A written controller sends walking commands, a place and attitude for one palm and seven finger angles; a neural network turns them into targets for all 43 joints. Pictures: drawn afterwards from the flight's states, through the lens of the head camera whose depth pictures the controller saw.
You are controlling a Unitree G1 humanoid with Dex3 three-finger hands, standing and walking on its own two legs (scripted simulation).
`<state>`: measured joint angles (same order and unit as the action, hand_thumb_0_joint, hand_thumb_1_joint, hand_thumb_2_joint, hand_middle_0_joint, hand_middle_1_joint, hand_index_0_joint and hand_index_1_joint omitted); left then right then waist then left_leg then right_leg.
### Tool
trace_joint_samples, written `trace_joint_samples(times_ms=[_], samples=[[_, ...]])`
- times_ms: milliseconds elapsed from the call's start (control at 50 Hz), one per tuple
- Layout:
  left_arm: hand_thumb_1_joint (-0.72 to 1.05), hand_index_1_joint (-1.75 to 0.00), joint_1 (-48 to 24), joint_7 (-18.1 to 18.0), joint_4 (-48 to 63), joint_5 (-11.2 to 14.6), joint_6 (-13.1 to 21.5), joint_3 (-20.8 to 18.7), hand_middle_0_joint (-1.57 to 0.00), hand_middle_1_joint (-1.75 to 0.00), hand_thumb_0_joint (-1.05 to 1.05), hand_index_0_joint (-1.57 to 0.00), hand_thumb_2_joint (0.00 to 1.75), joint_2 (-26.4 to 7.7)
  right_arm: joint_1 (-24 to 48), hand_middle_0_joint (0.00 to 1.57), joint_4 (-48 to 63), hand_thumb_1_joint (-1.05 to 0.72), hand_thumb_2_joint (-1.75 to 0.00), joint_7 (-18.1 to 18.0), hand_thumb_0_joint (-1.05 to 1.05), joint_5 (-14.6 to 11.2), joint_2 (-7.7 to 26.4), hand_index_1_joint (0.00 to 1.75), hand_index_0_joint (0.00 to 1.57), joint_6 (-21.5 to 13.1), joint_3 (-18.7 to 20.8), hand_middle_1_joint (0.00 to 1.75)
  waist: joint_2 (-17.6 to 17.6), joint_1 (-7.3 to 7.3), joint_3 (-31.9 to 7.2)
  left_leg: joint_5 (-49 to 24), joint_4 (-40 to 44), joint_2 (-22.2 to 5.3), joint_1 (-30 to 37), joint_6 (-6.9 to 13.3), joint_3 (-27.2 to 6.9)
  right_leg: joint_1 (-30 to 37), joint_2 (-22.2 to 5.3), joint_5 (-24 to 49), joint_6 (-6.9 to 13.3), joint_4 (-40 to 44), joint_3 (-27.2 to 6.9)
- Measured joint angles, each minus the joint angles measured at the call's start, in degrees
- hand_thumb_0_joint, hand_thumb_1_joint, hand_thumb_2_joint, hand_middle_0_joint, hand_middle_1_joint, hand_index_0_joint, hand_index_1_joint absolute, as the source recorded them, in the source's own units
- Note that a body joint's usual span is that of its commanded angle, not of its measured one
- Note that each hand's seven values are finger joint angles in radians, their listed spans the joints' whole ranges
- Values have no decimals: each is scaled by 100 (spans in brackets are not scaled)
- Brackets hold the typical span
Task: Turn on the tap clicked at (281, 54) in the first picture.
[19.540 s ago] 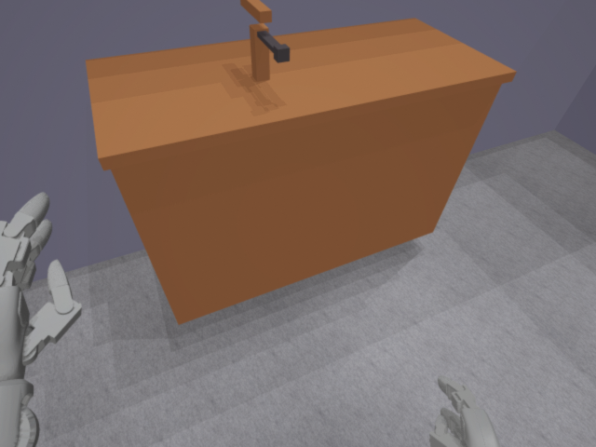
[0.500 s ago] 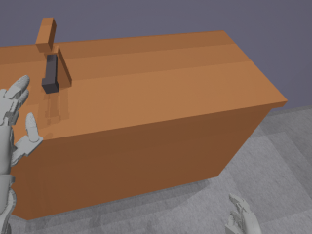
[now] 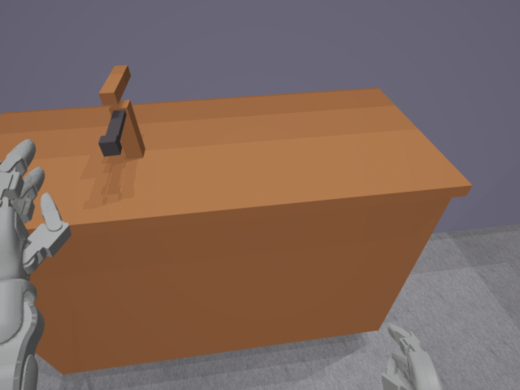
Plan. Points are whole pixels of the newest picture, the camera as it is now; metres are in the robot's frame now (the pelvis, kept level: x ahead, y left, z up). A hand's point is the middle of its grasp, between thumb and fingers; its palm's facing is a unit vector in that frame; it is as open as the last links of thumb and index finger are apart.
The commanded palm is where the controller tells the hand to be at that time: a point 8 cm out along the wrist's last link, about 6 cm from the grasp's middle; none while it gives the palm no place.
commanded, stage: turn the palm inward beside the body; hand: left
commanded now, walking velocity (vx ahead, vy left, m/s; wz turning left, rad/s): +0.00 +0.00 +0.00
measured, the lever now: (110, 145) +0.42 +0.35 +0.17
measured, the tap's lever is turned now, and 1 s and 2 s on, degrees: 4 4 4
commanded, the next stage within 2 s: reach beside the lever's end, fingers flat in 1.66 s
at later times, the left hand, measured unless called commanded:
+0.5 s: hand (102, 214) +0.25 +0.26 +0.19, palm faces +0.42 -0.88 -0.21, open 7.5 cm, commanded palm +0.19 +0.29 +0.21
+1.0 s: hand (70, 229) +0.20 +0.26 +0.21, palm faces +0.46 -0.88 -0.11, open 7.5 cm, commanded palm +0.14 +0.29 +0.23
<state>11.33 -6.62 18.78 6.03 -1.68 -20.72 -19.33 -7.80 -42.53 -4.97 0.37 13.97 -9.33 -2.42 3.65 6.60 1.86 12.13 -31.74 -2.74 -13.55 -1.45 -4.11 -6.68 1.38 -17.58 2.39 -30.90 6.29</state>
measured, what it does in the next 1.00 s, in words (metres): stands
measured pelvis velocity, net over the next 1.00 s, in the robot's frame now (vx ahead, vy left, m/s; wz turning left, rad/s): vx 0.00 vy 0.02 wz -0.03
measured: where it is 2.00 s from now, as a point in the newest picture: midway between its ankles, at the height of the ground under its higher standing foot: outside the picture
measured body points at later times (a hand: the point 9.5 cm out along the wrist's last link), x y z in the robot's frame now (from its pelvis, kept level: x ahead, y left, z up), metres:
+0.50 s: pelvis +0.05 +0.01 +0.00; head +0.02 -0.01 +0.45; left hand +0.22 +0.30 +0.20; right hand +0.26 -0.21 -0.07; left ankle +0.08 +0.15 -0.73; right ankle +0.01 -0.09 -0.73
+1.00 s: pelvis +0.00 +0.02 +0.01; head -0.06 +0.00 +0.45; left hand +0.17 +0.30 +0.22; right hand +0.23 -0.17 -0.05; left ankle +0.08 +0.15 -0.73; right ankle +0.01 -0.09 -0.73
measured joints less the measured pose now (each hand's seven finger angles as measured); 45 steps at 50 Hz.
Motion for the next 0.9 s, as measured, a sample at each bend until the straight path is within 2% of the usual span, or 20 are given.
trace_joint_samples(times_ms=[60,100,180,260,340,440,560,620,780,900], samples=[[89,-30,-48,245,-91,66,-593,255,-20,-30,2,-20,90,-26,71,20,-43,-90,-90,-140,1,-61,16,30,20,3,-7,30,148,-28,-24,17,64,39,94,31,-13,55,-4,-14,-5,26,-48],[89,-30,25,339,-52,130,-829,359,-20,-30,2,-20,90,-61,127,20,-44,-90,-90,-185,1,-75,-17,30,20,-25,-10,30,192,-78,-54,0,104,53,120,33,-3,33,9,-27,-3,23,-118],[89,-30,271,312,216,361,-749,241,-21,-30,2,-21,90,-69,119,20,-20,-90,-90,-153,1,-78,-158,30,20,-99,-9,30,60,-194,-175,51,155,27,86,-43,84,-73,28,-99,18,0,-226],[89,-30,616,174,660,490,-616,-139,-21,-30,2,-21,90,-65,-48,20,79,-90,-90,-55,1,-80,-182,30,20,-103,-14,30,-148,-187,-311,143,198,28,115,-143,180,-106,13,-210,21,-30,-319],[89,-30,933,208,918,541,-872,-335,-21,-30,2,-21,90,7,-179,20,188,-90,-90,-17,1,-128,-18,30,20,-101,30,30,-134,-137,-364,260,149,79,159,-120,207,-31,-41,-293,-35,-20,-342],[89,-30,989,312,1127,600,-1073,-102,-21,-30,2,-20,90,229,-148,20,232,-90,-90,-94,1,-148,122,30,20,-237,95,30,-64,-36,-286,301,78,189,136,-39,200,-22,-150,-340,-108,-66,-325],[89,-30,874,192,1499,541,-1000,163,-21,-30,2,-20,90,306,-7,20,297,-90,-90,-86,1,-102,-60,30,20,-358,14,30,-129,12,-301,237,90,236,93,2,233,-92,-201,-296,-144,-100,-355],[89,-30,774,95,1593,566,-1176,160,-21,-30,2,-21,90,290,66,20,307,-90,-90,-72,1,-116,-172,30,20,-330,-80,30,-109,2,-325,188,126,227,143,7,235,-33,-192,-228,-150,-35,-358],[89,-30,462,-45,1569,618,-2042,198,-21,-30,2,-20,90,364,216,20,218,-90,-90,-140,1,-172,-284,30,20,-188,-303,30,15,24,-255,-40,310,216,322,23,190,176,-174,6,-163,186,-313],[89,-30,411,-103,1711,628,-2224,256,-20,-30,2,-20,90,416,250,20,117,-90,-90,-178,1,-180,-283,30,20,-220,-370,30,11,49,-190,-189,417,184,395,8,151,260,-136,154,-146,304,-277]])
